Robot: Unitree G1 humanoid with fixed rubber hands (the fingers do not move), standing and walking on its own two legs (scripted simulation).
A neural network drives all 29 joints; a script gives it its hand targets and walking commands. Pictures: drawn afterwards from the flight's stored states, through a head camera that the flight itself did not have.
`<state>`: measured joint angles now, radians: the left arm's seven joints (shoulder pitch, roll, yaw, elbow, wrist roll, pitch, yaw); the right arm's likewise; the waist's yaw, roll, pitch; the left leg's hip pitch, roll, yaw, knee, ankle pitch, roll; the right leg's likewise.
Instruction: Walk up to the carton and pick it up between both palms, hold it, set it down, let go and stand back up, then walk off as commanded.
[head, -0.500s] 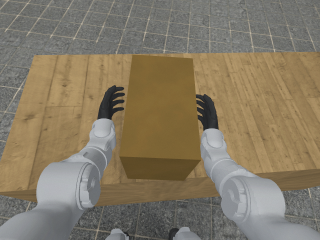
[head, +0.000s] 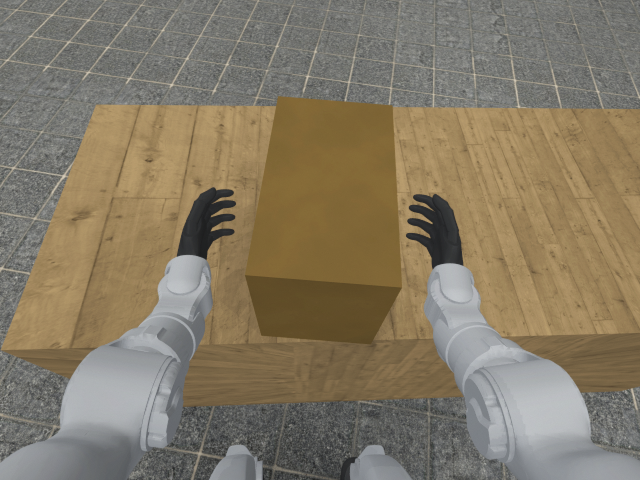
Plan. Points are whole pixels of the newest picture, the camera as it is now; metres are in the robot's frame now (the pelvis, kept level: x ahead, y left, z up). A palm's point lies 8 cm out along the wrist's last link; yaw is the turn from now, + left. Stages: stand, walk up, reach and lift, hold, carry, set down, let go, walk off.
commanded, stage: set down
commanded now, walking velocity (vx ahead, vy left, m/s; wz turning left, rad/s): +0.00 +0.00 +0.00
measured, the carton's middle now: (325, 223) +0.48 -0.01 -0.03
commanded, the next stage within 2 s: none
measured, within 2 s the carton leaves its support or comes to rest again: neither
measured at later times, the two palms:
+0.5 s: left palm (173, 302) +0.34 +0.18 -0.01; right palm (442, 306) +0.34 -0.16 -0.01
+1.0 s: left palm (138, 360) +0.26 +0.20 +0.01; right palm (463, 361) +0.26 -0.17 +0.01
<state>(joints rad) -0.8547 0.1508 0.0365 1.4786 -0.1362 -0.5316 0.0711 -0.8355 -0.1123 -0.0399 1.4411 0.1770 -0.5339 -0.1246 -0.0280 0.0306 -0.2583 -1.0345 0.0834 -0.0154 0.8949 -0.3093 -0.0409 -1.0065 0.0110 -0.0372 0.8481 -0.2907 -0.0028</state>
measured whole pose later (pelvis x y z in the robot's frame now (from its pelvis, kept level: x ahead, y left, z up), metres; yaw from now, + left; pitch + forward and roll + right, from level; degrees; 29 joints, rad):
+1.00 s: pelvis +0.03 +0.01 +0.05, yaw +1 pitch +4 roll -1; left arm -0.03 0.12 -0.02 0.78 -0.08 -0.50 0.04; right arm -0.08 -0.03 -0.01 0.96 0.14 -0.65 -0.08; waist -0.02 -0.01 0.00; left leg -0.38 0.06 0.01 0.58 -0.26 -0.03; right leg -0.35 -0.01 -0.03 0.52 -0.24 0.01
